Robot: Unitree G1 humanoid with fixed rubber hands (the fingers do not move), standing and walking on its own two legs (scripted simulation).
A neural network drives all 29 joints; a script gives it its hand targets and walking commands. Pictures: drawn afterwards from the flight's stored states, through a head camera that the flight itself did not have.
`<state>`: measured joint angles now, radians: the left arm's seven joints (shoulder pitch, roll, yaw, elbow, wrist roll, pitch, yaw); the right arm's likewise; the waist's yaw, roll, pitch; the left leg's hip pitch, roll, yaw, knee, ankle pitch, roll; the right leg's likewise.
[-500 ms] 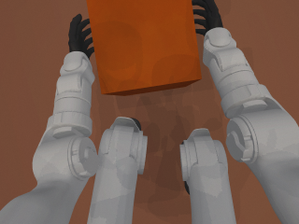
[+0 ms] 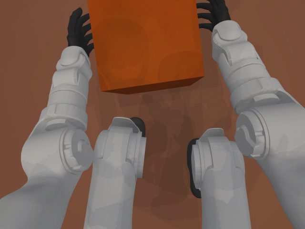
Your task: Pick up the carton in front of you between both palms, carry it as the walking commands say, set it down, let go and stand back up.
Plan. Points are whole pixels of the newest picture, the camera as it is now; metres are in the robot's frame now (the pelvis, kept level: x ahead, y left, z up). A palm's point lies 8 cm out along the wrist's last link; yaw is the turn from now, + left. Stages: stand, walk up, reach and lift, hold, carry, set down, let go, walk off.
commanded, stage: set down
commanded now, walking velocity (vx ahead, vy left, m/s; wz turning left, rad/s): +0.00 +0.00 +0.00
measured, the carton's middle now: (150, 49) +0.49 +0.09 -0.25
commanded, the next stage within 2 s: let go in 1.44 s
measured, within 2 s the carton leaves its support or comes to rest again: rests again in 0.14 s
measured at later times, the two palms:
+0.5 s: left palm (61, 49) +0.46 +0.29 -0.17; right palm (231, 22) +0.54 -0.09 -0.18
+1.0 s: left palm out of the picture +0.46 +0.28 +0.00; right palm out of the picture +0.55 -0.09 -0.01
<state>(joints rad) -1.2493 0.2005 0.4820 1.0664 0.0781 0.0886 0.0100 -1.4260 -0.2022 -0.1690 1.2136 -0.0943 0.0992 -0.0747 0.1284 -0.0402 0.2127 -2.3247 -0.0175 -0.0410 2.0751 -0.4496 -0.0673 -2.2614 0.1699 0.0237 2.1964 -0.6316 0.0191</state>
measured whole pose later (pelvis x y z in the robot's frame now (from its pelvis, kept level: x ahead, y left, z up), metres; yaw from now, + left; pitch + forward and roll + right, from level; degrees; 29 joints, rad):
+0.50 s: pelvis +0.00 +0.01 +0.00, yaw +1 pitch +38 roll +1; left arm -1.20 0.33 0.26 1.02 -0.27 -0.03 0.08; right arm -1.32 -0.36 0.05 0.97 0.15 0.07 -0.11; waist 0.12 0.01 0.30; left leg -2.33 0.01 0.01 2.09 -0.44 -0.01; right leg -2.24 0.09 0.03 2.21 -0.64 0.03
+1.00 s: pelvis +0.02 +0.01 +0.11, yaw +1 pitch +46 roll -1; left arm -0.95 0.21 0.33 0.75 -0.11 0.10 0.07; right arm -1.13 -0.29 -0.12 0.88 0.03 0.15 -0.07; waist 0.13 -0.03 -0.04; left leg -2.11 -0.02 -0.02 1.73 -0.43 -0.01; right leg -2.02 0.07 0.02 1.82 -0.61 0.02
